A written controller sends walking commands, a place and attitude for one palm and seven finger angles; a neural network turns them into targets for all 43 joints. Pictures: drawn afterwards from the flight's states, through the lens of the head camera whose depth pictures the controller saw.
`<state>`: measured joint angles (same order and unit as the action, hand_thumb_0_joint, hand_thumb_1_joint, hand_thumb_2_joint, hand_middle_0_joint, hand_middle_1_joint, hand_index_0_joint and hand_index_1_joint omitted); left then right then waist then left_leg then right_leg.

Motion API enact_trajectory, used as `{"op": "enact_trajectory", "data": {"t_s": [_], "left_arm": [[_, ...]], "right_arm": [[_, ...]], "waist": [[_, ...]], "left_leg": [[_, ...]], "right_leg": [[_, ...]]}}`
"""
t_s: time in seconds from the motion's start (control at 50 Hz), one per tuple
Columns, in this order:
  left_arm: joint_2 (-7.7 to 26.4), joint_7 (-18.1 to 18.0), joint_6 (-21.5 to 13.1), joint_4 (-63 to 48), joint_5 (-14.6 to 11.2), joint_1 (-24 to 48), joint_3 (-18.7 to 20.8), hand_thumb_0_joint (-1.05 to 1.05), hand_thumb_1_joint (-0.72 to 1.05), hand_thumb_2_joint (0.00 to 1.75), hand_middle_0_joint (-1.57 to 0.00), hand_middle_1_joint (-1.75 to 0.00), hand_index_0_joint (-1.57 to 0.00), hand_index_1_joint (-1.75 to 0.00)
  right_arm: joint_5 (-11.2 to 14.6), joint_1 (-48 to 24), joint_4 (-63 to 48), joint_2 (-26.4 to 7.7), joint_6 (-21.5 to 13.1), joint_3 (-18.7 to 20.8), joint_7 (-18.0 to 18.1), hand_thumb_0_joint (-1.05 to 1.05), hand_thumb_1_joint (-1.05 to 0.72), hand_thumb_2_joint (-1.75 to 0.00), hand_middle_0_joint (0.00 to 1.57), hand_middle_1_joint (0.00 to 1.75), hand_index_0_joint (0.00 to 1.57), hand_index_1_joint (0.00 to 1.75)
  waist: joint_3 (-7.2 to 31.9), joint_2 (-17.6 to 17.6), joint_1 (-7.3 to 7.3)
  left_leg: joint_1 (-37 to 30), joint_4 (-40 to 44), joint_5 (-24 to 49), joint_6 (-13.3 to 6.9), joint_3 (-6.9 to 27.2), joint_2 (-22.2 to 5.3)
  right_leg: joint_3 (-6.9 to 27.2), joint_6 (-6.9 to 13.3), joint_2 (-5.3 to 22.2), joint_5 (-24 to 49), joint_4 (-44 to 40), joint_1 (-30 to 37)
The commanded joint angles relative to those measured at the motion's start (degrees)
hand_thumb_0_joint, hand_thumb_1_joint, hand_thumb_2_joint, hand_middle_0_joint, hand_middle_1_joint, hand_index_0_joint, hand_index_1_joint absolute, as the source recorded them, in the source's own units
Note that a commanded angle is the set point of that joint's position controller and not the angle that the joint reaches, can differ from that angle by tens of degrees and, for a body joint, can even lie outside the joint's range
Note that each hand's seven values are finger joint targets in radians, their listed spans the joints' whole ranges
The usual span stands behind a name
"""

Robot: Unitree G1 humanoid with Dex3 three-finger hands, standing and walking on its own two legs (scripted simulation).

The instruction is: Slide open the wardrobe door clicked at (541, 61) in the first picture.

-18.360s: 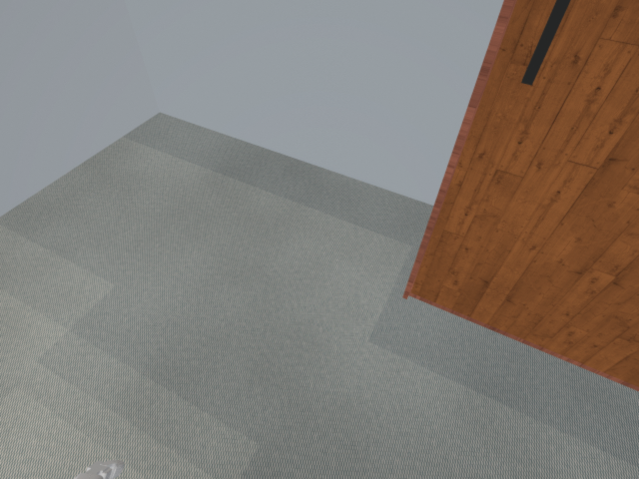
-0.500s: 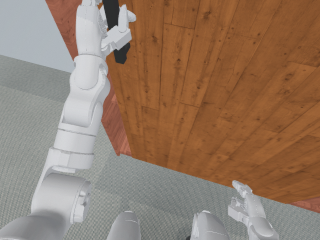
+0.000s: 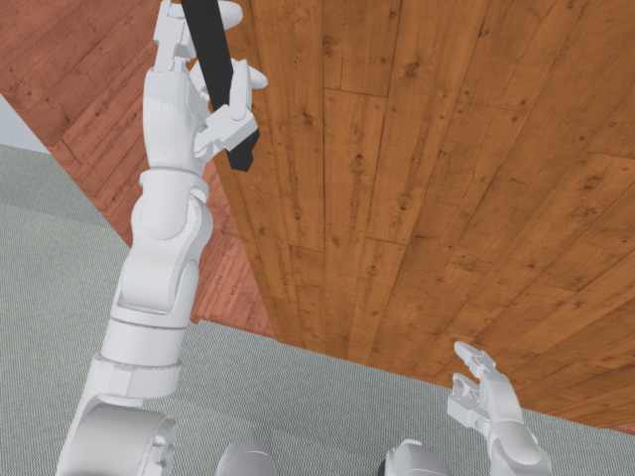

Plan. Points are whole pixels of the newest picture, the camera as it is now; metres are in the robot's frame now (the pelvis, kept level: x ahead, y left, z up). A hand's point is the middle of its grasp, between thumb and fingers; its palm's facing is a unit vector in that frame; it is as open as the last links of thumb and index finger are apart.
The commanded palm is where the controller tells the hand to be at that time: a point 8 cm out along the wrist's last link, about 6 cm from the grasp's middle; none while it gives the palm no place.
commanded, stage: step sideways, sliding the door along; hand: left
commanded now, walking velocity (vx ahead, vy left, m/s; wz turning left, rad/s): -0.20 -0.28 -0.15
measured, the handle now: (221, 39) +0.42 +0.16 +0.28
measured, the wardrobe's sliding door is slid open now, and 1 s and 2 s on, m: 0.28 0.44 0.44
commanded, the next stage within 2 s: stop walking and hold the door there in 0.68 s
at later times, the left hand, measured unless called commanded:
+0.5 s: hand (424, 139) +0.37 -0.02 +0.24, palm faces +0.18 -0.98 -0.05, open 6.5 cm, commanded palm +0.34 -0.01 +0.24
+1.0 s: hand (423, 136) +0.37 -0.02 +0.24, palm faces +0.46 -0.86 -0.21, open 6.7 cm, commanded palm +0.33 +0.02 +0.21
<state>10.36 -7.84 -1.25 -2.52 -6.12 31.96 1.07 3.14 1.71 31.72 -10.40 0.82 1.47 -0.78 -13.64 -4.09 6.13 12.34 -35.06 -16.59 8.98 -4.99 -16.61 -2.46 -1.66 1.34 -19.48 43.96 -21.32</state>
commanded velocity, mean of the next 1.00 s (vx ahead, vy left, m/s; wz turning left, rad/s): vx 0.08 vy -0.15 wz -0.05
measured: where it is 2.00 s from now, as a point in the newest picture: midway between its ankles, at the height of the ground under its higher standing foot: outside the picture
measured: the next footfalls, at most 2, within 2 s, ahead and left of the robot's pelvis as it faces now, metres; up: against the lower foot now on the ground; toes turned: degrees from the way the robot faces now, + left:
right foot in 0.02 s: +0.10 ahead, -0.15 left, +0.00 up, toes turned -3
left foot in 0.20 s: +0.04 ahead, +0.09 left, +0.00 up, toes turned +8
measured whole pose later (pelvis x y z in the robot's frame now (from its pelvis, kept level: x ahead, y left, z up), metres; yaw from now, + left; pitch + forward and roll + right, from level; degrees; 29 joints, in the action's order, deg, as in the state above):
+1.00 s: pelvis -0.05 -0.28 +0.00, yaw -4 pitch -3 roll -2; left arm 28.8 -7.4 0.6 20.1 -3.7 33.3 21.6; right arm 4.1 2.8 37.8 -13.9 -0.2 -1.2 3.4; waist -8.2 -5.1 1.3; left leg 22.3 -50.7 -29.1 2.7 -0.2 -8.8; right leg -4.1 -3.2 4.6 -15.4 35.6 -16.8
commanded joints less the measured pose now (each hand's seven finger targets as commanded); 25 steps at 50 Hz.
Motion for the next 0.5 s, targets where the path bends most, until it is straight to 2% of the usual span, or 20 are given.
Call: {"op": "enact_trajectory", "data": {"t_s": [0.0,0.02,0.04,0.08,0.12,0.14,0.16,0.18,0.2,0.22,0.24,0.26,0.3,0.34,0.36,0.38,0.4,0.42,0.46,0.48], "left_arm": [[6.6,2.4,-6.9,-20.0,2.5,24.3,-3.2,0.00,0.90,0.90,-0.45,-1.40,-0.45,-1.40],[8.2,1.3,-5.5,-17.2,2.1,20.2,-1.1,0.00,0.90,0.90,-0.45,-1.40,-0.45,-1.40],[5.1,1.9,-5.8,-24.2,1.6,20.2,-4.6,0.00,0.90,0.90,-0.45,-1.40,-0.45,-1.40],[9.2,1.1,-6.8,-26.4,1.6,24.4,0.6,0.00,0.90,0.90,-0.45,-1.40,-0.45,-1.40],[11.4,0.3,-7.0,-23.1,1.6,23.2,3.7,0.00,0.90,0.90,-0.45,-1.40,-0.45,-1.40],[10.3,0.8,-7.6,-21.2,1.9,22.5,2.7,0.00,0.90,0.90,-0.45,-1.40,-0.45,-1.40],[10.2,1.2,-8.2,-21.7,1.6,24.2,2.0,0.00,0.90,0.90,-0.45,-1.40,-0.45,-1.40],[8.2,2.1,-8.1,-20.8,1.0,24.0,0.9,0.00,0.90,0.90,-0.45,-1.40,-0.45,-1.40],[6.1,3.1,-7.5,-16.9,1.5,24.5,0.2,0.00,0.90,0.90,-0.45,-1.40,-0.45,-1.40],[5.9,3.8,-7.7,-18.3,2.0,28.2,-0.1,0.00,0.90,0.90,-0.45,-1.40,-0.45,-1.40],[6.4,3.8,-8.1,-18.7,1.8,31.5,0.1,0.00,0.90,0.90,-0.45,-1.40,-0.45,-1.40],[7.9,3.6,-7.7,-15.5,1.6,29.5,1.7,0.00,0.90,0.90,-0.45,-1.40,-0.45,-1.40],[7.1,3.6,-7.0,-13.7,0.7,27.5,0.7,0.00,0.90,0.90,-0.45,-1.40,-0.45,-1.40],[7.6,3.2,-6.4,-11.9,0.7,26.8,1.8,0.00,0.90,0.90,-0.45,-1.40,-0.45,-1.40],[8.3,2.9,-6.0,-12.2,0.9,26.3,2.3,0.00,0.90,0.90,-0.45,-1.40,-0.45,-1.40],[10.4,2.3,-5.5,-12.7,1.3,26.8,3.0,0.00,0.90,0.90,-0.45,-1.40,-0.45,-1.40],[14.5,1.4,-4.9,-13.5,1.3,27.4,5.8,0.00,0.90,0.90,-0.45,-1.40,-0.45,-1.40],[15.8,-0.1,-3.6,-12.1,1.3,25.3,7.3,0.00,0.90,0.90,-0.45,-1.40,-0.45,-1.40],[13.3,-0.5,-4.4,-19.7,1.1,31.0,4.4,0.00,0.90,0.90,-0.45,-1.40,-0.45,-1.40],[11.2,-1.0,-4.6,-18.2,1.2,32.0,3.0,0.00,0.90,0.90,-0.45,-1.40,-0.45,-1.40]], "right_arm": [[1.3,-6.7,-8.9,-3.1,-3.4,1.0,1.6,0.00,-0.90,-0.90,0.20,0.30,0.20,0.30],[0.0,-7.5,-7.3,-3.0,-4.6,0.0,2.3,0.00,-0.90,-0.90,0.20,0.30,0.20,0.30],[-0.4,-5.9,-6.9,-2.8,-4.7,0.8,2.8,0.00,-0.90,-0.90,0.20,0.30,0.20,0.30],[-0.5,-5.3,-4.8,-3.0,-4.8,0.9,3.4,0.00,-0.90,-0.90,0.20,0.30,0.20,0.30],[-0.7,-4.1,-3.3,-3.8,-3.4,0.8,3.6,0.00,-0.90,-0.90,0.20,0.30,0.20,0.30],[-1.0,-3.1,-3.4,-3.8,-2.3,0.9,3.9,0.00,-0.90,-0.90,0.20,0.30,0.20,0.30],[-1.4,-3.0,-3.8,-4.6,-1.6,1.4,4.2,0.00,-0.90,-0.90,0.20,0.30,0.20,0.30],[-1.9,-4.3,-4.9,-6.9,-1.5,2.6,4.1,0.00,-0.90,-0.90,0.20,0.30,0.20,0.30],[-2.0,-5.4,-5.3,-6.6,-1.0,2.5,2.7,0.00,-0.90,-0.90,0.20,0.30,0.20,0.30],[-2.0,-6.2,-6.2,-6.9,-0.9,2.1,1.8,0.00,-0.90,-0.90,0.20,0.30,0.20,0.30],[-1.9,-6.3,-5.8,-7.1,-1.0,1.9,1.7,0.00,-0.90,-0.90,0.20,0.30,0.20,0.30],[-1.4,-5.7,-4.9,-7.8,-0.8,1.9,1.6,0.00,-0.90,-0.90,0.20,0.30,0.20,0.30],[-0.9,-4.9,-5.5,-8.3,-0.7,1.8,1.6,0.00,-0.90,-0.90,0.20,0.30,0.20,0.30],[-0.1,-3.7,-5.8,-8.6,-1.1,1.7,1.6,0.00,-0.90,-0.90,0.20,0.30,0.20,0.30],[0.6,-3.2,-6.0,-7.8,-1.2,1.3,1.8,0.00,-0.90,-0.90,0.20,0.30,0.20,0.30],[1.3,-3.3,-6.2,-6.2,-1.4,0.7,2.1,0.00,-0.90,-0.90,0.20,0.30,0.20,0.30],[0.9,-6.4,-7.3,-3.8,-1.8,-0.2,2.7,0.00,-0.90,-0.90,0.20,0.30,0.20,0.30],[-0.2,-6.4,-5.1,-5.8,-2.4,0.6,3.3,0.00,-0.90,-0.90,0.20,0.30,0.20,0.30],[-0.5,-5.1,-2.8,-5.5,-3.2,0.2,3.8,0.00,-0.90,-0.90,0.20,0.30,0.20,0.30],[-0.8,-4.3,-1.9,-5.3,-2.6,-0.3,3.8,0.00,-0.90,-0.90,0.20,0.30,0.20,0.30]], "waist": [[30.3,16.2,-4.98],[28.9,16.0,-4.24],[33.4,21.5,-4.06],[35.8,21.8,-5.30],[35.9,15.9,-6.16],[37.3,14.9,-6.68],[38.6,10.2,-7.40],[37.8,-4.4,-6.63],[36.4,-9.2,-5.46],[34.3,-11.6,-5.41],[29.1,-12.4,-5.82],[27.2,-11.9,-5.12],[28.3,-10.9,-4.91],[29.9,-6.2,-5.09],[31.2,-1.2,-4.84],[31.8,10.4,-4.68],[30.4,26.1,-3.80],[29.8,20.4,-2.29],[33.1,15.9,-3.52],[34.5,13.9,-3.88]], "left_leg": [[4.3,-18.8,-5.1,-10.4,-3.3,7.8],[8.5,-21.5,-19.0,-6.0,-0.2,12.0],[9.5,-24.6,-20.7,-5.3,2.9,12.3],[12.2,-21.4,-20.0,-5.6,3.9,11.3],[7.0,-5.1,-12.2,-5.7,2.2,10.3],[-0.2,2.5,-1.9,-6.2,0.4,9.6],[-12.8,7.8,13.5,-8.2,2.3,5.3],[-22.4,9.1,36.3,-15.4,16.3,-8.9],[-19.4,12.7,38.0,-20.3,22.2,-17.6],[-15.3,14.3,26.1,-21.3,23.3,-18.1],[-12.7,14.0,26.5,-21.8,20.0,-17.8],[-11.8,12.9,27.8,-20.1,14.0,-15.7],[-9.8,8.8,30.0,-15.4,4.1,-11.6],[-7.8,3.7,25.8,-12.4,1.5,-7.6],[-6.9,-2.4,20.5,-10.3,-0.5,-3.7],[0.5,-12.9,8.8,-7.9,-3.7,3.1],[15.0,-25.1,-19.1,-6.1,-3.8,10.4],[16.1,-31.0,-21.6,-6.7,1.6,11.3],[19.0,-32.1,-21.0,-6.6,2.9,11.1],[17.0,-27.0,-19.2,-6.7,2.2,11.1]], "right_leg": [[11.4,4.9,10.6,42.9,-19.6,18.6],[15.8,7.8,14.6,53.4,-19.3,15.5],[17.1,10.1,15.0,58.0,-15.4,20.1],[16.9,12.3,15.5,64.2,-11.2,26.5],[14.7,11.0,14.1,61.8,-7.8,24.7],[11.3,8.9,12.0,55.0,-5.4,21.1],[8.9,5.5,8.9,42.9,-1.7,10.3],[4.5,0.2,1.7,14.4,4.3,-5.0],[5.9,-0.7,-1.0,-8.1,16.0,-7.8],[9.0,-0.3,0.7,-8.3,21.9,-8.9],[9.8,-0.3,2.9,-6.3,20.9,-11.4],[8.8,-0.2,3.6,-5.4,17.3,-10.1],[4.1,0.0,2.5,-5.7,4.1,0.3],[-0.9,-0.2,-0.2,-0.4,-7.0,9.2],[-1.9,0.2,-0.6,6.5,-15.5,13.6],[3.4,3.1,4.8,16.6,-22.0,18.7],[18.2,9.3,15.7,30.8,-23.7,21.7],[19.8,12.6,18.5,32.4,-22.8,18.5],[19.2,15.4,17.2,45.6,-15.1,26.4],[16.3,14.9,16.1,47.1,-13.7,27.7]]}}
